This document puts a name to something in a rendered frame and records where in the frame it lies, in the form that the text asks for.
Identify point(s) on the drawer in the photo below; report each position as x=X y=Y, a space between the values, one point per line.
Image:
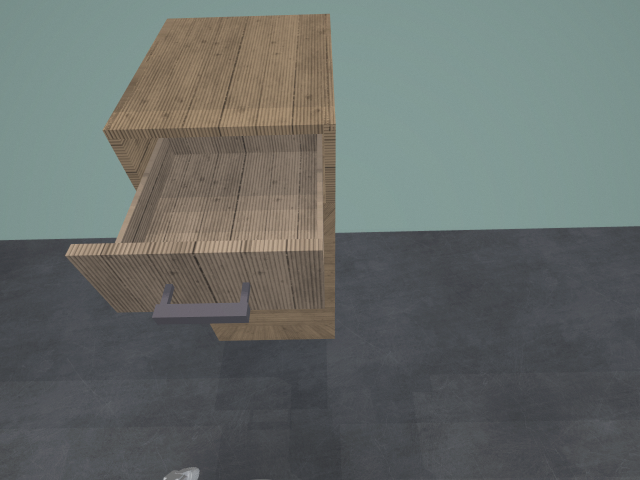
x=211 y=213

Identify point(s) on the handle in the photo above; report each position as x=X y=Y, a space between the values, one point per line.
x=202 y=313

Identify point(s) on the cabinet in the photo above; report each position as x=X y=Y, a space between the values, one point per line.
x=239 y=76

